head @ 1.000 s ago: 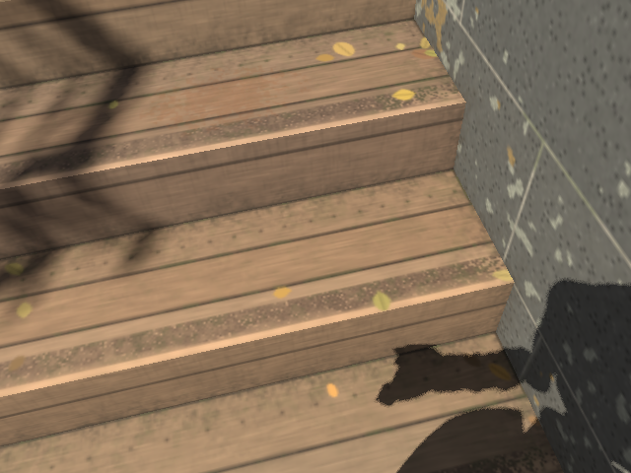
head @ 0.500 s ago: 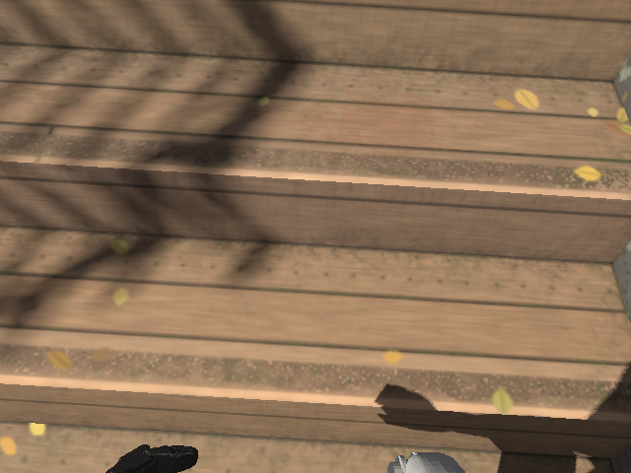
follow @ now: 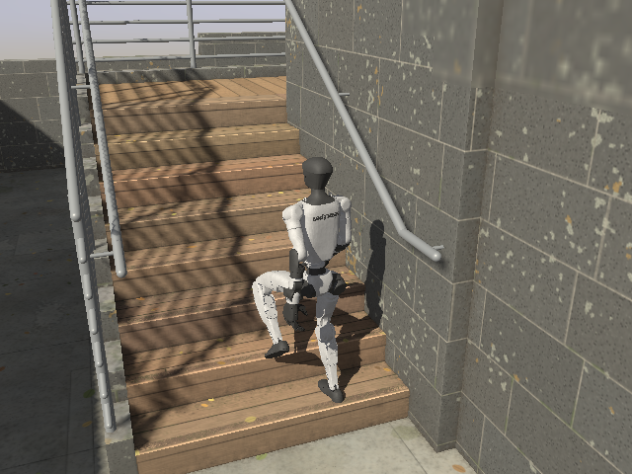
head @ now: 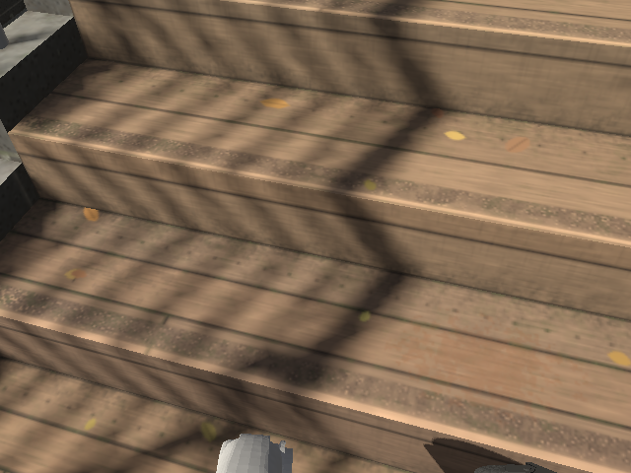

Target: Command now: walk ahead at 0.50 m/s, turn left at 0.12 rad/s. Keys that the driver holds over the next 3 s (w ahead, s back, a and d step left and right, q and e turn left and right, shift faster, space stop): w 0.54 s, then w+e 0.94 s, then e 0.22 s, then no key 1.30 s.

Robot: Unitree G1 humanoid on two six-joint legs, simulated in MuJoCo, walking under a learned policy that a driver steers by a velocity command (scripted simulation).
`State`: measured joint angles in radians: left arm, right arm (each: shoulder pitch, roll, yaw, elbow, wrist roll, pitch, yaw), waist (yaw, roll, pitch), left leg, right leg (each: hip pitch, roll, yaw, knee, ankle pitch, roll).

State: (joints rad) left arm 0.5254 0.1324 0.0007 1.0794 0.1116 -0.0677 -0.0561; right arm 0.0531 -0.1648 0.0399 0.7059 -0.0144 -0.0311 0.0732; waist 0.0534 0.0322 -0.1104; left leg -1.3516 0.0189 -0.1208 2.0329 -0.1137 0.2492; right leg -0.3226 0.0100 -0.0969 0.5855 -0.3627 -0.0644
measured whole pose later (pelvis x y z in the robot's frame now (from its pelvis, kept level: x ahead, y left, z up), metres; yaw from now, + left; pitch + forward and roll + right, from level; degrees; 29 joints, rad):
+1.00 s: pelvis +0.64 +0.07 +0.34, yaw -9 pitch +6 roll -3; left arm 0.54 0.14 -0.01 1.16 0.08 -0.05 -0.07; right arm 0.11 -0.21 0.03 0.88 -0.05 -0.05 0.06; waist 0.02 0.03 -0.18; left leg -1.27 0.04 -0.15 2.01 -0.18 0.19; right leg -0.39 0.17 0.07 0.69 -0.41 -0.09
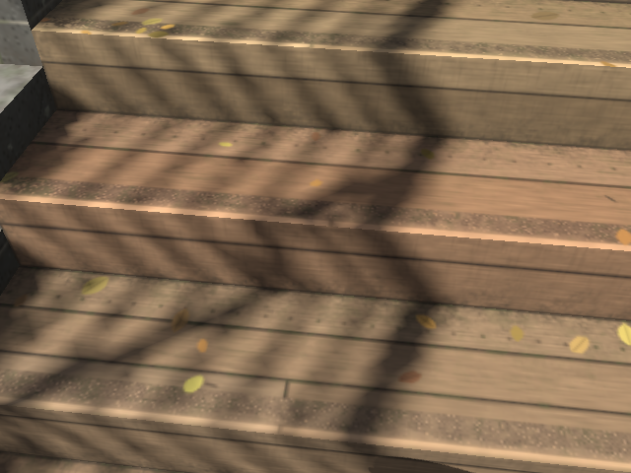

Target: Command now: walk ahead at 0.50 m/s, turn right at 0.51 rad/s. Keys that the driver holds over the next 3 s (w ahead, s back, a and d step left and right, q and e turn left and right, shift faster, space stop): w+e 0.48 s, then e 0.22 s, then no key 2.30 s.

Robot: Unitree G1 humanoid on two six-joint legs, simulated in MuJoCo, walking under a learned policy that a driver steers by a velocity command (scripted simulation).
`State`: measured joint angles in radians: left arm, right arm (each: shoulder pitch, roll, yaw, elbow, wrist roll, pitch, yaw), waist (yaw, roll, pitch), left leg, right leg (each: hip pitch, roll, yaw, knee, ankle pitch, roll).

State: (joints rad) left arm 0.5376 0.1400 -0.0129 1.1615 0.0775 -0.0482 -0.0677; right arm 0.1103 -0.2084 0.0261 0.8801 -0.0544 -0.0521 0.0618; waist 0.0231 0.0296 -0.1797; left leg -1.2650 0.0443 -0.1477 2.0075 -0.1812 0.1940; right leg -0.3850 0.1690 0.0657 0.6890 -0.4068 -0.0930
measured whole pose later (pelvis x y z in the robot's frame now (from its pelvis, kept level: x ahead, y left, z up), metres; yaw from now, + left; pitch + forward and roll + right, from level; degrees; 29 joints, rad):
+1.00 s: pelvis +0.47 -0.05 +0.32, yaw -30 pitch +7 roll -3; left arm 0.15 0.23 0.03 1.01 0.04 -0.04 -0.03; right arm 0.22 -0.22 -0.05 0.98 -0.04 -0.10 0.06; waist 0.02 0.01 -0.15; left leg -0.75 0.02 -0.17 1.71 -0.10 0.05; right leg -0.72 0.08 -0.13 0.88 -0.29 -0.10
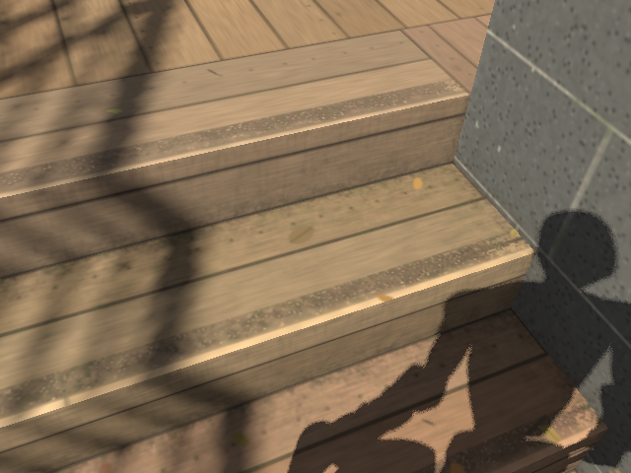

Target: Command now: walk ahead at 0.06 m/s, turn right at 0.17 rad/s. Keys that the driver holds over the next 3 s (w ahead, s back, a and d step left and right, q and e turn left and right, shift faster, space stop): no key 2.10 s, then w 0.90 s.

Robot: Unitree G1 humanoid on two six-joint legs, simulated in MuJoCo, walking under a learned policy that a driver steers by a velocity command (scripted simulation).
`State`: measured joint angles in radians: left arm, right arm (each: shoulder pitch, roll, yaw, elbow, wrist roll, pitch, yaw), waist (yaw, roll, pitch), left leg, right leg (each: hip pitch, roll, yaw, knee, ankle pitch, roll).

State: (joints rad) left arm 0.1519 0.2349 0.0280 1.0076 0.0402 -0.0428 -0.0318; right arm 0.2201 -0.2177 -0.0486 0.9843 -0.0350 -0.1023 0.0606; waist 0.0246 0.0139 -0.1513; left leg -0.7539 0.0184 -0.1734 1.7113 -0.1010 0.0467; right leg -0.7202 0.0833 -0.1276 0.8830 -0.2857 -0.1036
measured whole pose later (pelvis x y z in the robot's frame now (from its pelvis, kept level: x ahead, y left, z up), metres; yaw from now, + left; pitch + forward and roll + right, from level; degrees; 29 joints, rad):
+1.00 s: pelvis +0.08 +0.05 +0.07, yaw -1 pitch -1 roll +0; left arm 0.36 0.13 0.00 1.04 0.01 -0.03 0.04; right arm 0.36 -0.12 0.01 1.08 -0.01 -0.02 -0.06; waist 0.01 -0.01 -0.02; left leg -0.13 0.00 0.03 0.38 -0.24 0.01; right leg -0.19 -0.01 -0.02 0.38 -0.17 0.00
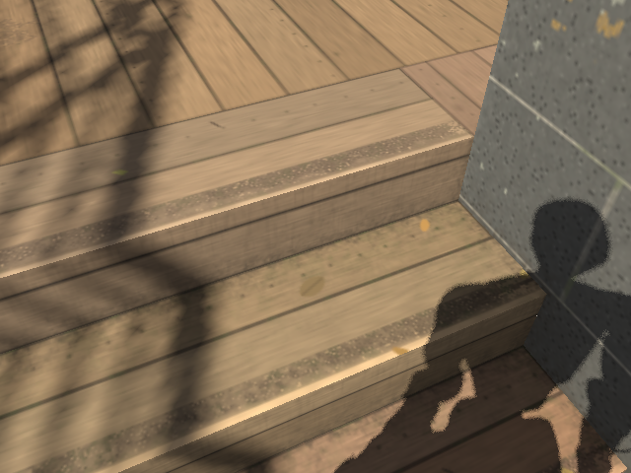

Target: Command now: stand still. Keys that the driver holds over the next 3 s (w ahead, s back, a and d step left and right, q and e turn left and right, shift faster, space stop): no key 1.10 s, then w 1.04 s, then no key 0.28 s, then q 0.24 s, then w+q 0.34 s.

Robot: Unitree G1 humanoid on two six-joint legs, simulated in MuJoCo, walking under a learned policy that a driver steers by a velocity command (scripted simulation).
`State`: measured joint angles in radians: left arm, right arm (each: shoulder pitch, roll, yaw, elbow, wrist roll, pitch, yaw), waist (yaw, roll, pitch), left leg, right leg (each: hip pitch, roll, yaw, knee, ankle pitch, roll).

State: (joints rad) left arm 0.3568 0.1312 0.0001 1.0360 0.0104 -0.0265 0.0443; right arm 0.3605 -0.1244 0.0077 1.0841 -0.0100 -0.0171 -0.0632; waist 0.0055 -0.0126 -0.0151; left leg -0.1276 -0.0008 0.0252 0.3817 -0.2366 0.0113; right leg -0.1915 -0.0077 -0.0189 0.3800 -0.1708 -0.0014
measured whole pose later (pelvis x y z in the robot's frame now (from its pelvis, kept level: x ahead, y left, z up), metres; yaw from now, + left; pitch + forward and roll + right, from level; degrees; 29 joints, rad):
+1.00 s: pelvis +0.01 +0.01 +0.00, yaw +0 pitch +0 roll +0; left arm 0.38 0.13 0.00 1.04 0.01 -0.03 0.04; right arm 0.40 -0.10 0.02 1.07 -0.01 -0.03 -0.06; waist 0.01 -0.02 -0.01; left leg -0.11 -0.02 0.03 0.35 -0.24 0.03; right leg -0.18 -0.03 -0.02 0.37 -0.18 0.02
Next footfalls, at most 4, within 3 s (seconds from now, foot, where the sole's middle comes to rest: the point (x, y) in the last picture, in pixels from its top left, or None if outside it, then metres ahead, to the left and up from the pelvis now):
1.46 right None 0.16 -0.14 -0.78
1.86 left None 0.40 -0.02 -0.61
2.40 right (428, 296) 0.77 -0.19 -0.43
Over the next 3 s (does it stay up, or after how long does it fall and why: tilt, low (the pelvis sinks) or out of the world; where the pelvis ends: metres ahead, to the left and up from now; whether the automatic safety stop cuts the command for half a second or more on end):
stays up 0.75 0.01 0.35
